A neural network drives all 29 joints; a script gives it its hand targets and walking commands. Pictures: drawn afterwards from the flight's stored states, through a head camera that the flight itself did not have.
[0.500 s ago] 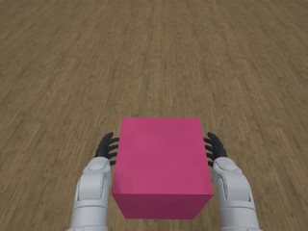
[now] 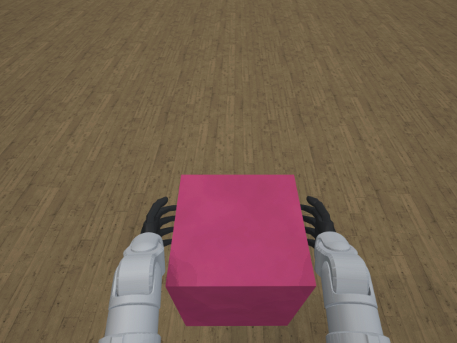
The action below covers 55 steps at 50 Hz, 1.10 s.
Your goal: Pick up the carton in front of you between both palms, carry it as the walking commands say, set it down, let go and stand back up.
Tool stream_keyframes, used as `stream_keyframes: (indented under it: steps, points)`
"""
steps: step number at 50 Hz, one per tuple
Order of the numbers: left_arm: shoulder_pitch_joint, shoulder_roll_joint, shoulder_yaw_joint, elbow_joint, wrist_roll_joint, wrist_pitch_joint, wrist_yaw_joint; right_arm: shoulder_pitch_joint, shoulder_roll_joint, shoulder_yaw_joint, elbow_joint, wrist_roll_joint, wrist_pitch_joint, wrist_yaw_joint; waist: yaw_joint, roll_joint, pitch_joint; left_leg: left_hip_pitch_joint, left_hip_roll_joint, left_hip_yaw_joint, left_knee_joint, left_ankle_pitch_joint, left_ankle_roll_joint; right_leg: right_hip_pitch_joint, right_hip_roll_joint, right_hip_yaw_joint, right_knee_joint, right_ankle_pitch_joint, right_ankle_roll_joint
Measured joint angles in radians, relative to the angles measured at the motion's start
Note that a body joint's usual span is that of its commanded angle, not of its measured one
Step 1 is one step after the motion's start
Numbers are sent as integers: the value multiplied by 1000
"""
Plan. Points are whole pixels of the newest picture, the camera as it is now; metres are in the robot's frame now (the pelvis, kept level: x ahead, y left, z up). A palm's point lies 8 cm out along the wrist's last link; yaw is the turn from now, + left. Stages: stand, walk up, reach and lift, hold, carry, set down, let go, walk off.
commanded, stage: carry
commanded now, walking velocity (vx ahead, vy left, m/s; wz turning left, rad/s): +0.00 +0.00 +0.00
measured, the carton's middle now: (237, 254) +0.29 +0.00 -0.04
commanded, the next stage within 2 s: hold in 1.02 s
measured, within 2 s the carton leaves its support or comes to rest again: neither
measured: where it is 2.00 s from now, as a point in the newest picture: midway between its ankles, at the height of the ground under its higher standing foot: outside the picture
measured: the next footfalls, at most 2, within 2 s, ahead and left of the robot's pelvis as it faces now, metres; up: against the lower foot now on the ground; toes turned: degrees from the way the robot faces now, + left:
none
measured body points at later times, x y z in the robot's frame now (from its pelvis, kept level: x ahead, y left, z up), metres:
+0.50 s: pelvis -0.04 +0.01 +0.00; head -0.05 +0.01 +0.45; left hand +0.26 +0.16 +0.03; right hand +0.26 -0.15 +0.03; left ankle +0.04 +0.12 -0.73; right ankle -0.11 -0.08 -0.73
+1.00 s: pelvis -0.05 +0.00 +0.00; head -0.06 +0.00 +0.45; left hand +0.25 +0.16 +0.03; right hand +0.25 -0.15 +0.03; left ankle +0.04 +0.12 -0.73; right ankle -0.11 -0.08 -0.73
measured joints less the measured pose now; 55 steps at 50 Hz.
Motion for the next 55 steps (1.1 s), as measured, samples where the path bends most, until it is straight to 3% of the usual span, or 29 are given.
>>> stream_keyframes:
  steps: [51,52,55]
  points:
    - [-20,-3,8,32,12,3,-2,-16,2,-17,30,-9,0,6,0,12,-12,-48,6,-7,-56,104,15,-89,9,-10,39,53,-10]
    - [-18,-3,8,25,13,1,-1,-16,3,-18,35,-7,-10,8,3,5,11,-23,-1,-10,-71,120,15,-69,6,-6,32,56,-11]
    - [18,3,3,-19,14,-12,6,-10,2,6,59,-11,-59,17,29,-18,82,74,-45,-118,-137,141,5,1,21,53,-21,89,-17]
